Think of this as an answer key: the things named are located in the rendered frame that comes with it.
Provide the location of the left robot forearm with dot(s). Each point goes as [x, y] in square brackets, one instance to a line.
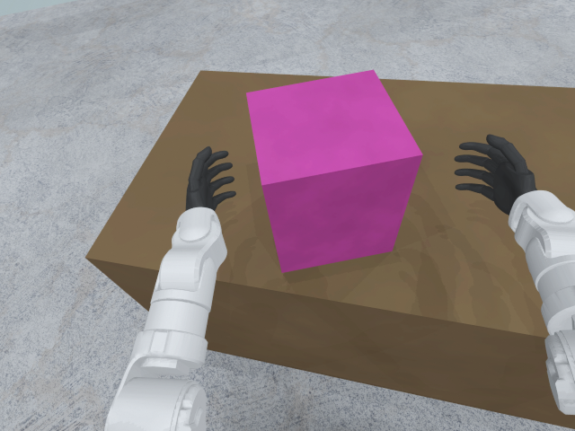
[173, 340]

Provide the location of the carton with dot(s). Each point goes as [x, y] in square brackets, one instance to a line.
[337, 166]

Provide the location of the right robot hand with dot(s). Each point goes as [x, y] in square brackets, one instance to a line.
[508, 174]

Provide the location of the robot left upper arm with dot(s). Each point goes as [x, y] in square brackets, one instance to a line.
[159, 404]

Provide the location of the pedestal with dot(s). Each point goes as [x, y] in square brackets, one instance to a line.
[452, 313]

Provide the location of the right robot forearm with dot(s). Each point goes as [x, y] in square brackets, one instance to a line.
[545, 229]

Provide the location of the robot right upper arm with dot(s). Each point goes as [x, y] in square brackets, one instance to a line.
[560, 349]

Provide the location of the left robot hand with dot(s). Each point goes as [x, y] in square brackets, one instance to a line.
[200, 189]

